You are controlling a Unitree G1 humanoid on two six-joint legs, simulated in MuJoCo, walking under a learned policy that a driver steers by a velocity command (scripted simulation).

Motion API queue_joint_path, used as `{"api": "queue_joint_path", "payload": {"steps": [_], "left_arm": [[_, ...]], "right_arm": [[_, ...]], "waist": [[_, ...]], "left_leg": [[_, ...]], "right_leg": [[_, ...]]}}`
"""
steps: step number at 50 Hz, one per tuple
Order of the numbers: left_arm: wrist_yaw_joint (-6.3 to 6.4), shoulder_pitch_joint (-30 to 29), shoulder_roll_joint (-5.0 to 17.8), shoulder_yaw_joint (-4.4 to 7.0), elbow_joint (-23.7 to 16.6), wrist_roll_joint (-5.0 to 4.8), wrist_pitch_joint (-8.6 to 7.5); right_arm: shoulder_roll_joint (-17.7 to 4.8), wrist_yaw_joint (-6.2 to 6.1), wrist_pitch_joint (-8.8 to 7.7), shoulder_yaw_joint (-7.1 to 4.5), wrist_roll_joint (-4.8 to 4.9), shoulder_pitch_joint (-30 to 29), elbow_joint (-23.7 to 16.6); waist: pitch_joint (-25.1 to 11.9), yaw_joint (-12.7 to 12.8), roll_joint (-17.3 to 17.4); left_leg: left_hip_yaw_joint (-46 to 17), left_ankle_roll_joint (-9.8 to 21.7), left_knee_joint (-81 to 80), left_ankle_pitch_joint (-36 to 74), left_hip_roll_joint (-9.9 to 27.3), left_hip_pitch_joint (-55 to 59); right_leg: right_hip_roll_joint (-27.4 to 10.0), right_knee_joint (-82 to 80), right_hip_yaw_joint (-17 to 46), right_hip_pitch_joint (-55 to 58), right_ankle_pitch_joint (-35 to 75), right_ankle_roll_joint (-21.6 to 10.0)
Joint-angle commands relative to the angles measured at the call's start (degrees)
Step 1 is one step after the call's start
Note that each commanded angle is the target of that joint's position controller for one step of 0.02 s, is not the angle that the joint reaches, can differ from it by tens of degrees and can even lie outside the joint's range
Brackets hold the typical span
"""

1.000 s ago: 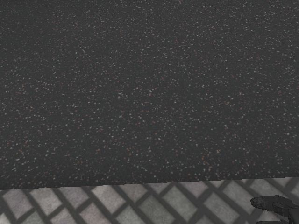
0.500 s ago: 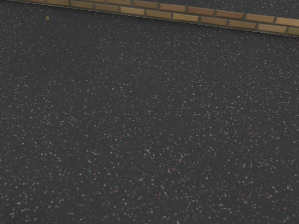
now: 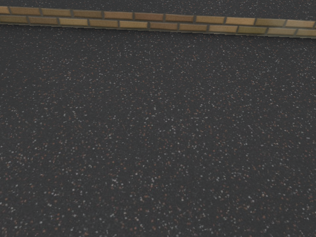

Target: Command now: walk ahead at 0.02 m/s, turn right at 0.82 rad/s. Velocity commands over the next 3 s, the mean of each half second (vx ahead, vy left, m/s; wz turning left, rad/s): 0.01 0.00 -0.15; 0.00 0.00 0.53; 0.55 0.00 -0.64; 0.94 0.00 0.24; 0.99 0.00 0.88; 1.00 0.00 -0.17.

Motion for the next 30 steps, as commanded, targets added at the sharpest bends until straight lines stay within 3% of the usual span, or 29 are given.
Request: {"api": "queue_joint_path", "payload": {"steps": [1,4,5,7,8,9,10,11,12,13,14,15,16,17,18,20,25,30], "left_arm": [[-1.02,-0.3,0.78,-0.24,-4.39,-0.12,0.69],[-1.54,-4.26,0.02,-1.03,-6.8,-0.22,1.34],[-1.48,-3.14,1.4,-0.7,-6.27,0.53,1.55],[-1.14,-2.62,1.46,-0.75,-6.3,0.28,1.68],[-1.25,-4.65,0.0,-1.36,-6.89,-0.22,1.03],[-1.09,-3.77,-0.87,-1.82,-6.27,0.12,0.5],[-0.7,-0.05,-1.22,-1.96,-4.68,0.62,-0.2],[-0.11,3.95,1.24,-1.58,-3.12,1.55,-1.24],[0.16,3.41,5.31,-1.87,-3.53,1.46,-2.54],[0.22,4.76,5.13,-1.99,-3.14,-0.32,-3.41],[0.24,0.75,2.66,-2.81,-2.71,0.86,-3.65],[0.58,-4.39,1.6,-3.35,-3.28,1.4,-3.83],[1.19,-6.26,1.76,-3.64,-3.1,1.26,-3.79],[2.16,-6.81,1.43,-3.66,-2.51,0.51,-3.69],[2.5,-5.64,1.39,-3.56,-2.4,0.33,-3.65],[2.94,-4.56,1.28,-3.21,-2.09,0.46,-3.87],[3.49,-3.87,-0.21,-2.85,-1.09,1.52,-4.19],[2.5,-3.65,1.62,-2.01,-0.64,1.77,-4.45]], "right_arm": [[-7.49,-0.16,-0.51,-2.46,-0.48,1.52,-2.69],[-9.34,0.83,-0.66,-3.25,-0.47,1.53,-2.58],[-10.19,1.34,-1.63,-3.55,-0.39,0.87,-3.17],[-10.6,2.15,-2.52,-3.6,0.05,-0.38,-3.7],[-10.91,2.13,-1.85,-3.88,0.36,2.32,-2.16],[-12.15,2.06,-1.18,-4.3,0.55,3.42,-1.09],[-12.26,2.02,-0.47,-4.3,1.2,2.33,-0.68],[-10.68,2.04,0.1,-3.83,1.79,4.11,-0.29],[-3.33,2.05,1.15,-1.68,0.74,7.84,-2.2],[-4.23,1.08,2.7,-1.08,0.91,9.68,0.53],[-6.06,1.11,3.53,-1.47,1.96,8.48,1.7],[-8.33,1.19,3.71,-2.44,2.11,6.17,1.8],[-10.3,1.14,3.92,-3.27,1.99,4.7,1.73],[-10.66,1.2,4.38,-3.63,1.46,5.24,2.06],[-11.14,1.27,4.43,-3.98,1.33,6.39,2.89],[-10.11,1.63,4.51,-4.22,1.55,7.35,3.11],[-8.39,2.82,5.95,-4.4,1.52,4.47,1.19],[-7.17,4.01,6.47,-4.05,1.25,1.51,-1.81]], "waist": [[-5.73,-1.05,9.22],[-5.76,-1.66,10.57],[-7.86,-1.53,10.77],[-8.09,-0.72,10.5],[-5.83,-1.91,10.38],[-5.26,-1.92,11.7],[-5.81,0.68,10.78],[-8.03,2.34,3.04],[-9.32,-1.82,-11.16],[-13.37,2.37,-9.85],[-8.26,0.91,-7.92],[-4.64,-0.08,-6.7],[-2.4,-1.28,-6.92],[-1.1,-2.21,-7.2],[-2.51,-1.95,-4.23],[-4.43,-1.98,-2.14],[-3.46,-0.52,-4.79],[-3.82,-0.07,-4.88]], "left_leg": [[-5.93,9.04,-3.44,47.11,14.48,10.1],[-2.2,7.93,-2.5,43.73,15.43,6.86],[-3.03,8.25,0.51,46.62,17.78,5.46],[-1.9,6.98,2.38,46.66,17.92,1.76],[-1.26,6.0,1.64,44.24,15.85,2.47],[-1.74,5.72,3.37,43.76,14.99,2.32],[-0.93,4.51,7.41,41.95,13.41,0.54],[1.44,1.45,16.03,29.53,10.89,-6.68],[1.08,-2.11,25.74,-20.64,3.65,-19.06],[-8.16,-2.74,25.41,-18.9,3.25,-9.22],[-9.12,-2.46,28.11,-15.99,0.7,-7.6],[-9.49,-2.21,30.65,-12.32,-0.67,-8.09],[-8.44,-2.53,31.58,-11.75,-1.65,-10.62],[-9.17,-2.94,33.29,-12.47,-1.1,-12.5],[-8.79,-3.12,36.04,-11.52,-1.42,-13.52],[-7.94,-3.69,39.64,-9.84,-1.14,-15.58],[-5.48,-4.92,37.79,-7.01,0.26,-18.43],[-4.0,-3.96,28.54,-8.86,2.18,-15.42]], "right_leg": [[-1.5,-4.6,-1.62,-4.27,2.65,0.29],[-1.85,-13.67,-4.1,1.49,3.44,-0.89],[-2.76,-10.15,-3.44,5.09,8.56,-2.14],[-2.35,-15.63,-3.25,9.79,5.56,-3.42],[-0.16,-24.06,-5.2,9.56,-0.84,-3.34],[1.18,-28.99,-6.0,12.74,0.38,-3.54],[1.97,-38.21,-5.84,18.56,5.88,-4.14],[-2.51,-47.08,1.76,30.28,23.66,-5.06],[-22.46,-42.68,20.56,39.04,70.28,-9.98],[-23.57,-46.81,15.9,26.56,60.96,-17.41],[-20.96,-49.87,13.09,21.25,48.93,-17.39],[-19.06,-50.79,9.56,18.07,44.19,-15.98],[-16.64,-50.67,6.62,18.49,45.04,-14.67],[-17.4,-50.22,5.6,19.53,49.04,-14.38],[-17.77,-49.78,4.4,22.1,50.61,-14.13],[-18.45,-49.92,2.9,24.93,47.3,-14.34],[-18.62,-52.48,-0.46,24.9,28.75,-14.36],[-22.03,-51.83,-2.36,23.84,25.19,-14.86]]}}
